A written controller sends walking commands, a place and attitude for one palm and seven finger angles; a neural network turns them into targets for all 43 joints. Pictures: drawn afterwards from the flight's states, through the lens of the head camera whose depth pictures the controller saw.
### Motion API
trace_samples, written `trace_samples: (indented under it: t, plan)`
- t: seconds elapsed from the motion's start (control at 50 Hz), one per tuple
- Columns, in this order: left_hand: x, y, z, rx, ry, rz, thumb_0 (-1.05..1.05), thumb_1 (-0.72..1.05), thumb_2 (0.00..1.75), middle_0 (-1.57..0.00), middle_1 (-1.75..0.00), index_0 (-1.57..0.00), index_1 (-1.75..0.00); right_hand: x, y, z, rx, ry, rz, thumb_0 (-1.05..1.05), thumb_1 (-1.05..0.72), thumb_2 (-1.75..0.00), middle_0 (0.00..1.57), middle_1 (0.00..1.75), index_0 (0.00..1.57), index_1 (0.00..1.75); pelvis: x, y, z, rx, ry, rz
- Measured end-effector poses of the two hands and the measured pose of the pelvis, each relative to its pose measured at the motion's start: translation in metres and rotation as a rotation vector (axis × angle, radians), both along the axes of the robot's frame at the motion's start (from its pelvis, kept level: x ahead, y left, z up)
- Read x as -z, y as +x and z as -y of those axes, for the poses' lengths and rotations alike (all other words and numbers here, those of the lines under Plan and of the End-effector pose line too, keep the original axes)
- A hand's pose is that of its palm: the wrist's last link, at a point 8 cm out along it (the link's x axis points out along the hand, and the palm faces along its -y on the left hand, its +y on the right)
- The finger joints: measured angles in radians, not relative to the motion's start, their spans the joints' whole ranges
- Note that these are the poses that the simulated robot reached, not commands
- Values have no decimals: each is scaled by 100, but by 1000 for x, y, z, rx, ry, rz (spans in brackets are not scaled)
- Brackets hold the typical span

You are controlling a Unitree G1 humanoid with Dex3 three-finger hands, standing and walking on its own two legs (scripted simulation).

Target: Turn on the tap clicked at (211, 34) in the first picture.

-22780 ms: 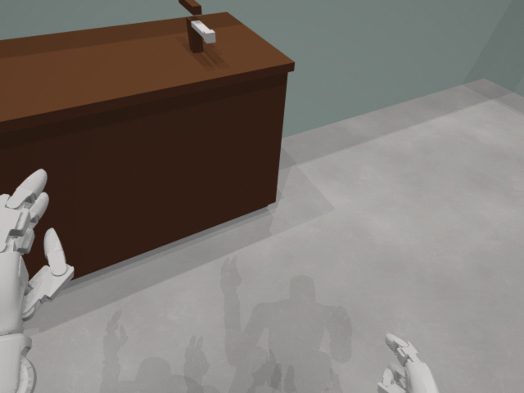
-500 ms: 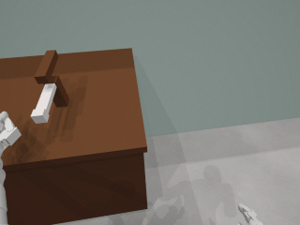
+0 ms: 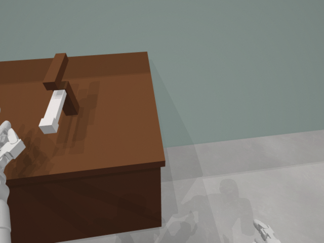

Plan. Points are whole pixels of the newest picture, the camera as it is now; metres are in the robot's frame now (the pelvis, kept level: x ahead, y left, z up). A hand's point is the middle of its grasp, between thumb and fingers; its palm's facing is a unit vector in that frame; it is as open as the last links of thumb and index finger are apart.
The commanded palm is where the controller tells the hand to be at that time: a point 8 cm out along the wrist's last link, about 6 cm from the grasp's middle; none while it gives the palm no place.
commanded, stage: reach beside the lever's end, fingers flat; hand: left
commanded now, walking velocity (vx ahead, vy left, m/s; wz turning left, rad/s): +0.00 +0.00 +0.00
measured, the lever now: (49, 125) +0.33 +0.30 +0.13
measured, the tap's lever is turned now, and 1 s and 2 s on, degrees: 0 2 31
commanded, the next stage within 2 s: push the lever round in 0.02 s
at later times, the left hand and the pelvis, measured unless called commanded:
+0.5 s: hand (32, 143) +0.28 +0.32 +0.13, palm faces +0.48 -0.87 -0.09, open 7.8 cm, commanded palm +0.24 +0.35 +0.13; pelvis +0.00 -0.01 +0.00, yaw +0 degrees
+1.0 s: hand (47, 141) +0.29 +0.29 +0.13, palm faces +0.49 -0.87 -0.07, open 7.7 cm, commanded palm +0.24 +0.32 +0.13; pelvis -0.01 -0.02 +0.00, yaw +0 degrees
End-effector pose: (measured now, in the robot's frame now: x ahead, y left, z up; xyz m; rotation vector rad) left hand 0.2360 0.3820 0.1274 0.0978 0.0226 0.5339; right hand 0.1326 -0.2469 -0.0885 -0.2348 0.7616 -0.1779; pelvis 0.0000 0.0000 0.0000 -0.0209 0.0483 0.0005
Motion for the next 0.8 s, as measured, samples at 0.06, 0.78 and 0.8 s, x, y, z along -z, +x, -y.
trace_samples:
  t: [0.06, 0.78, 0.8]
  plan:
    - [-2, 2, 4, 17, -2, 14, 2, 90, 90, -15, -15, -15, -15, 0, 7, -2, -17, -7, 4, 1, -90, -90, 20, 30, 21, 30, 0, -1, 0, -8, -1, 2]
    - [-6, 11, 50, 55, -11, 5, 2, 91, 91, -15, -15, -16, -15, 0, 1, 14, 27, 31, 38, 2, -90, -90, 20, 30, 21, 30, -1, -8, 16, 10, 12, 15]
    - [-7, 10, 51, 53, -8, 10, 2, 91, 91, -15, -15, -16, -15, 0, 1, 14, 27, 33, 40, 2, -90, -90, 20, 30, 21, 30, -1, -8, 16, 11, 12, 16]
